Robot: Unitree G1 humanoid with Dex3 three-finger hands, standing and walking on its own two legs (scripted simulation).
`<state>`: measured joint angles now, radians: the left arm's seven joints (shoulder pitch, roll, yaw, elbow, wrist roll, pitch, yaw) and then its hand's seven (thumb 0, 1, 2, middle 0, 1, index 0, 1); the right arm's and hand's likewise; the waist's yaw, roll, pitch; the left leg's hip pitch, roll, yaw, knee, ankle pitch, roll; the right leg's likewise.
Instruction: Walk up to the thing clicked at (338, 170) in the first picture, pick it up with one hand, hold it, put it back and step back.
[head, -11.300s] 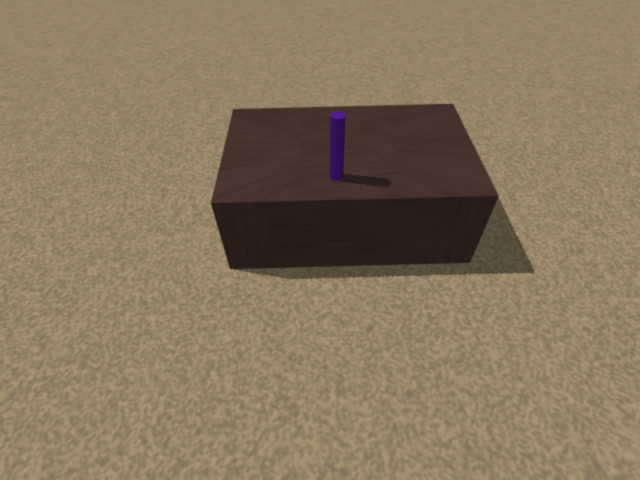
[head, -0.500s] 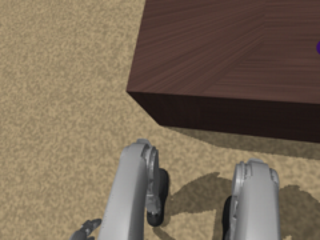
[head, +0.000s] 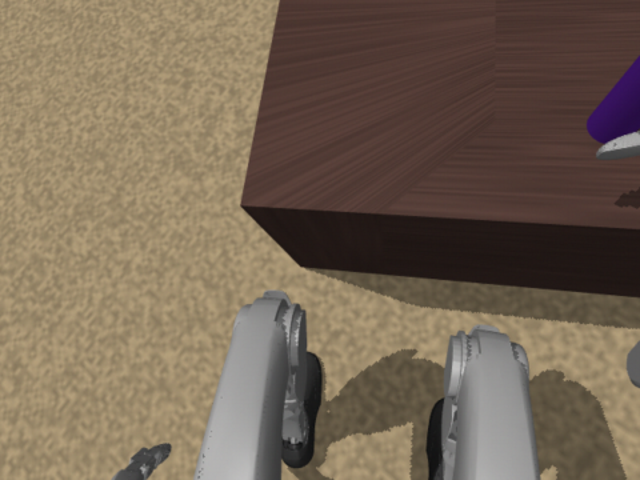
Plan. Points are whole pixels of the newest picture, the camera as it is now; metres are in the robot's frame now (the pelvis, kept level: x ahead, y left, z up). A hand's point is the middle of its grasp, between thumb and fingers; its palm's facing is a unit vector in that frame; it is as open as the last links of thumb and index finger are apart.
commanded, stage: rest palm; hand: right
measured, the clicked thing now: out of the picture +0.55 -0.25 +0.07
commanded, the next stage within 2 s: close in 0.14 s
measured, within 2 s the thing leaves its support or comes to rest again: leaves its support in 1.40 s
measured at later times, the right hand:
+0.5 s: hand out of the picture +0.55 -0.24 +0.02, palm faces +0.19 +0.98 -0.01, open 15.8 cm
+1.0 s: hand (637, 88) +0.55 -0.24 +0.02, palm faces +0.20 +0.98 -0.01, open 7.5 cm
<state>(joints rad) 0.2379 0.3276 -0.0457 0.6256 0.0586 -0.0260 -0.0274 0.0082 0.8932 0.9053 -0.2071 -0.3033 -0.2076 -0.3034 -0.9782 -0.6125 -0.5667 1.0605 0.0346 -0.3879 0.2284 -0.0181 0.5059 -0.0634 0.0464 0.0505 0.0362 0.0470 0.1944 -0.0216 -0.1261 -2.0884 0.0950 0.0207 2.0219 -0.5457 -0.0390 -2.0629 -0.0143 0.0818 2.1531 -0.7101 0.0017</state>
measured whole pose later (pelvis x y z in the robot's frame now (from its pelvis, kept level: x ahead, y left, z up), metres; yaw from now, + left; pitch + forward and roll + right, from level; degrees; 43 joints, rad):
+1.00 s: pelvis +0.00 +0.00 +0.00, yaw -1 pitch +36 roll +5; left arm 0.22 0.31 -0.04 0.62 0.07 0.02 -0.05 0.01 0.89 0.90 -0.21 -0.30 -0.21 -0.31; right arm -1.00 -0.56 -0.52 1.08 0.02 -0.45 0.16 -0.01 0.00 -0.59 1.03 0.81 1.01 0.80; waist 0.19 -0.02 -0.11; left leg -2.10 0.10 0.01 2.04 -0.56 -0.04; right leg -2.07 0.00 0.07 2.16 -0.71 0.00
